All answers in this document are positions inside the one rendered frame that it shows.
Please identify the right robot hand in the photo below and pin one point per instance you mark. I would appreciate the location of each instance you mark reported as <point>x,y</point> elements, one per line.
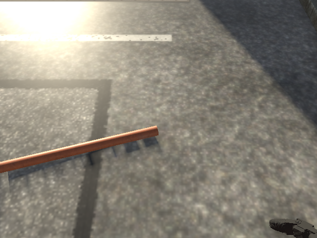
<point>296,227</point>

